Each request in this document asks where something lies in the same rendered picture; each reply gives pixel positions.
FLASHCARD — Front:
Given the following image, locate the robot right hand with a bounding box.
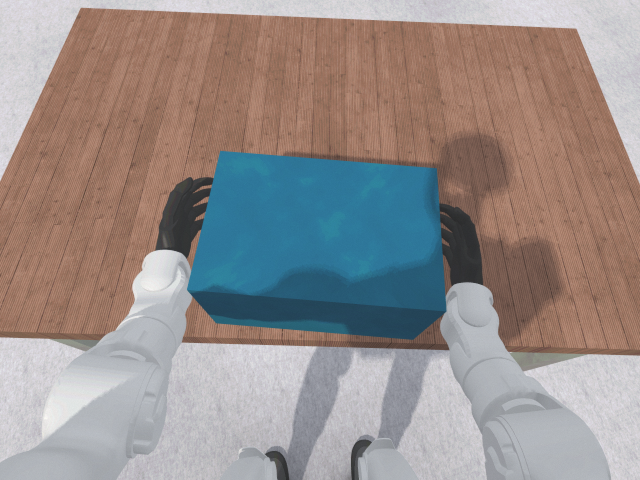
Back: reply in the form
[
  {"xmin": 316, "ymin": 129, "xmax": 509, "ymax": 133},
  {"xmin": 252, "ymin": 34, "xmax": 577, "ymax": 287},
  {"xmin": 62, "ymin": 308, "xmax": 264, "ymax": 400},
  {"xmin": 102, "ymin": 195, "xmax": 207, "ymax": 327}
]
[{"xmin": 439, "ymin": 203, "xmax": 483, "ymax": 286}]

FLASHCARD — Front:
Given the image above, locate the robot left forearm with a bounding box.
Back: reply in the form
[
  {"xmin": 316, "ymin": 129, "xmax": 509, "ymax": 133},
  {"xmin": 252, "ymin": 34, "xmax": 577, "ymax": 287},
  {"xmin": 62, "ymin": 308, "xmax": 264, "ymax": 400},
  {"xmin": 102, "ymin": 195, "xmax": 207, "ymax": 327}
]
[{"xmin": 42, "ymin": 250, "xmax": 192, "ymax": 439}]

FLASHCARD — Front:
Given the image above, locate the robot right forearm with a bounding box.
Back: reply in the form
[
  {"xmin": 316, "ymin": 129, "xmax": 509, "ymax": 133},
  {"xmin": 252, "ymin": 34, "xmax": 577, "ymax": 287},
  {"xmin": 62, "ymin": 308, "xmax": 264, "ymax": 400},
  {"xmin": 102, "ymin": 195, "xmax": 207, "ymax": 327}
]
[{"xmin": 440, "ymin": 282, "xmax": 611, "ymax": 480}]

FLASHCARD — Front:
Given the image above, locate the left robot upper arm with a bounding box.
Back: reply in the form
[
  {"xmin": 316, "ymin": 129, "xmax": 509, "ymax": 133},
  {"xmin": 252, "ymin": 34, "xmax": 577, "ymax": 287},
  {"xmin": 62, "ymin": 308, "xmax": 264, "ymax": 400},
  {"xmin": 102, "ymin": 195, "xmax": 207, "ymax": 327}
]
[{"xmin": 0, "ymin": 354, "xmax": 169, "ymax": 480}]

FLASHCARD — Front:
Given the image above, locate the robot left hand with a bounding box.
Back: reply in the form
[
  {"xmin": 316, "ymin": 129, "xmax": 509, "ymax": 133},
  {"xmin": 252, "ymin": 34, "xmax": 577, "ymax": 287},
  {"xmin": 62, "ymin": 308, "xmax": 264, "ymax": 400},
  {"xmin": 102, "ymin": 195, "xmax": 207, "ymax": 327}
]
[{"xmin": 155, "ymin": 177, "xmax": 214, "ymax": 259}]

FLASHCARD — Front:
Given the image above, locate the carton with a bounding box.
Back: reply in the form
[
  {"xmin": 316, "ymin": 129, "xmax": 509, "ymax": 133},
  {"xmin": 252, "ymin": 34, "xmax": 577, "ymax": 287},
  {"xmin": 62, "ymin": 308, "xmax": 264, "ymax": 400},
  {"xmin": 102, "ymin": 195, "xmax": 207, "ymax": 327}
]
[{"xmin": 187, "ymin": 151, "xmax": 447, "ymax": 340}]

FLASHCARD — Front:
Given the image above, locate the right robot foot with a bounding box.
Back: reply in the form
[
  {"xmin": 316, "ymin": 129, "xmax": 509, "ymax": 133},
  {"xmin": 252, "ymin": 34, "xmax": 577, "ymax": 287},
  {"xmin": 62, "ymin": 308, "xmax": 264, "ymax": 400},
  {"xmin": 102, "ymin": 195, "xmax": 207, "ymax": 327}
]
[{"xmin": 351, "ymin": 440, "xmax": 372, "ymax": 480}]

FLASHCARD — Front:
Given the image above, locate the right robot upper arm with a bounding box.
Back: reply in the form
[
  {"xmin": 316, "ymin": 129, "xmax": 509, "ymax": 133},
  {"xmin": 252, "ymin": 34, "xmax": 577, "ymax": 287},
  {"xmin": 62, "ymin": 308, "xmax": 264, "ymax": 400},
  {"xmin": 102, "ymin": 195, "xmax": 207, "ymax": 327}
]
[{"xmin": 482, "ymin": 408, "xmax": 609, "ymax": 480}]

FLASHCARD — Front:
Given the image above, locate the table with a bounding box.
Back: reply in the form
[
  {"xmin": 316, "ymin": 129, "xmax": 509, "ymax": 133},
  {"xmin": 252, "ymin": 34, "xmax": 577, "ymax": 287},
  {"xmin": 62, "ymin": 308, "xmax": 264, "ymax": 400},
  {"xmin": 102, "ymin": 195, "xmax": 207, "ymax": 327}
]
[{"xmin": 0, "ymin": 8, "xmax": 640, "ymax": 372}]

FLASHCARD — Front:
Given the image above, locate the robot right shin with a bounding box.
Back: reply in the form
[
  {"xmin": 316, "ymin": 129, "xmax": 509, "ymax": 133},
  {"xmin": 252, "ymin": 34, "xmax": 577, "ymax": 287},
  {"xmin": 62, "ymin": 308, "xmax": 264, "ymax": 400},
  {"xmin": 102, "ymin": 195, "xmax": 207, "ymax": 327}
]
[{"xmin": 365, "ymin": 438, "xmax": 404, "ymax": 457}]

